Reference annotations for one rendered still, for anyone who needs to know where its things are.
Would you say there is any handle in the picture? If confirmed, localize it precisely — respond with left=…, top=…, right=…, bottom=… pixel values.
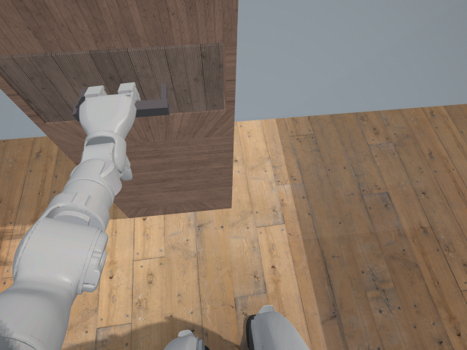
left=73, top=84, right=169, bottom=122

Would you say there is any drawer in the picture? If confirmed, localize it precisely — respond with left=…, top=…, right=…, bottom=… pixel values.
left=0, top=43, right=224, bottom=123

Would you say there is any left robot hand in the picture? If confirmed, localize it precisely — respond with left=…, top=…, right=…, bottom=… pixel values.
left=79, top=82, right=141, bottom=181

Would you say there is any robot thigh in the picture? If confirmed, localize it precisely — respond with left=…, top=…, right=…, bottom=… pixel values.
left=164, top=335, right=205, bottom=350
left=251, top=311, right=310, bottom=350

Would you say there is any robot left upper arm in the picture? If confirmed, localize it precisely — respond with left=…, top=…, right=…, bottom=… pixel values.
left=0, top=217, right=109, bottom=350

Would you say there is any left robot thigh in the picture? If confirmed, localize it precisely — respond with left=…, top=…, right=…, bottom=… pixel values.
left=164, top=335, right=205, bottom=350

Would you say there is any cabinet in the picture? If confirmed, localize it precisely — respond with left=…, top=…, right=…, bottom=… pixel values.
left=0, top=0, right=239, bottom=218

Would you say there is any left robot forearm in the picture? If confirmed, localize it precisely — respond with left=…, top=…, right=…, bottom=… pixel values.
left=12, top=131, right=126, bottom=281

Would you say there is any right robot thigh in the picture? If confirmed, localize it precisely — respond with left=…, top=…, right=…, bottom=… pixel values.
left=251, top=311, right=310, bottom=350

